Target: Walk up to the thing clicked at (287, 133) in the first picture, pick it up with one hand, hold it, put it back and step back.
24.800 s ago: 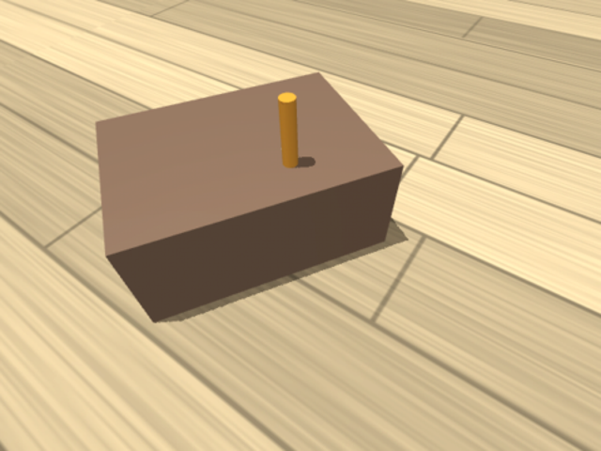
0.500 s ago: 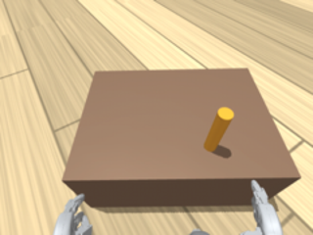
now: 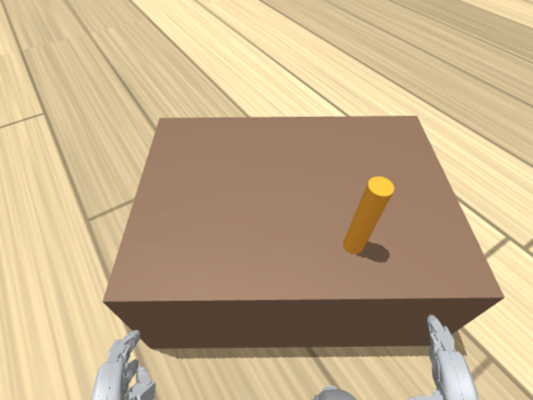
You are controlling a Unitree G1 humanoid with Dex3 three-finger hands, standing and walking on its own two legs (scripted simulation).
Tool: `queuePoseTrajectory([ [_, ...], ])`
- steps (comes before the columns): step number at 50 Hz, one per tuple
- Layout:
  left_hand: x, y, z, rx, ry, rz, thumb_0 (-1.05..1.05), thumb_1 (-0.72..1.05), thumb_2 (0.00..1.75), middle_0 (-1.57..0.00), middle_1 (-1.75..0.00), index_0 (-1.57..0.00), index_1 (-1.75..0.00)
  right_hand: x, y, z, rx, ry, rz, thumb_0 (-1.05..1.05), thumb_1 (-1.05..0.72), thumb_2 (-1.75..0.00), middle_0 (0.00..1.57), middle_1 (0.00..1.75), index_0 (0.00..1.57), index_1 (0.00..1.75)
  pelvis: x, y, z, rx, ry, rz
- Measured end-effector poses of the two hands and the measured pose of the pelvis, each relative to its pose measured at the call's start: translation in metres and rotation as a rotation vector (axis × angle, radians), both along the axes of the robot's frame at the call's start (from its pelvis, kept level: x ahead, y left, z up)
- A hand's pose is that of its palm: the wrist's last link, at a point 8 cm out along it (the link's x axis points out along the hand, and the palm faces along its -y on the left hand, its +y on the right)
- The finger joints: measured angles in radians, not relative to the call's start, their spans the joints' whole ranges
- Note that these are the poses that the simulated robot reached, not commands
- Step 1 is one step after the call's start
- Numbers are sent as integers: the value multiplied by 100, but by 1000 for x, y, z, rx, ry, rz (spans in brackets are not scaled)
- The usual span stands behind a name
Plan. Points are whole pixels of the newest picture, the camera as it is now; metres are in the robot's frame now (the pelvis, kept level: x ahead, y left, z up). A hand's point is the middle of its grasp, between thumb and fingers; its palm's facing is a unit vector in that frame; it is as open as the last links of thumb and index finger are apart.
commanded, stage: stand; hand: right
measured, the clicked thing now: (365, 219) +0.53 -0.23 -0.17
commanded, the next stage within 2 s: none
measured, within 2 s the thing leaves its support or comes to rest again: neither
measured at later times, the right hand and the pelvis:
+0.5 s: hand out of the picture +0.08 -0.26 -0.11, palm faces -0.03 +0.93 -0.37, open 8.5 cm; pelvis +0.01 -0.02 +0.03, yaw +0 degrees
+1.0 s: hand out of the picture +0.03 -0.26 -0.10, palm faces -0.03 +0.93 -0.36, open 7.4 cm; pelvis -0.01 -0.01 +0.06, yaw +0 degrees
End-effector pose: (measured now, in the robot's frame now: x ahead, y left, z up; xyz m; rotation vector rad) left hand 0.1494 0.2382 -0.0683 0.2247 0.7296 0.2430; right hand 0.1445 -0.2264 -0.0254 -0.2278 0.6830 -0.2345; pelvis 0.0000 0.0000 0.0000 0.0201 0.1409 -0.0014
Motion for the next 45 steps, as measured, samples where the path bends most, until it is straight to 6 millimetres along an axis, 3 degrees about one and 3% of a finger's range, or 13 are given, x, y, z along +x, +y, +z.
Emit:
queuePoseTrajectory([
  [4,4,0,1,25,-4,-35,1,90,90,-21,-30,-21,-30,1,-2,-2,-22,3,25,-1,50,-8,8,8,8,7,0,0,1,-1,-20,-1],
  [9,-3,13,-12,49,149,-144,1,90,90,-21,-30,-21,-30,-7,-28,-28,-89,147,144,0,34,-25,14,18,14,17,-3,-1,8,-14,-94,-1],
  [18,-48,42,-13,50,336,-48,1,90,90,-21,-30,-21,-30,-45,-72,-46,-90,357,65,0,-25,-71,19,27,19,27,4,-10,22,-19,-128,5],
  [23,-71,42,-13,40,423,-4,1,90,90,-21,-30,-20,-30,-62,-80,-49,-74,437,32,0,-59,-83,20,29,20,29,7,-15,30,-15,-148,7],
  [27,-83,35,-12,23,463,13,1,90,90,-21,-30,-20,-30,-73,-81,-50,-58,480,11,1,-75,-87,20,29,20,29,7,-18,37,-13,-165,8],
  [36,-89,24,-7,-17,485,11,1,90,90,-21,-30,-21,-30,-94,-79,-43,-36,541,-14,1,-88,-89,20,30,20,30,1,-19,51,-18,-195,9],
  [45,-92,31,-3,-21,486,15,1,90,90,-21,-30,-21,-30,-109,-78,-36,-40,578,-30,1,-90,-90,20,30,20,30,-7,-16,57,-20,-211,6],
])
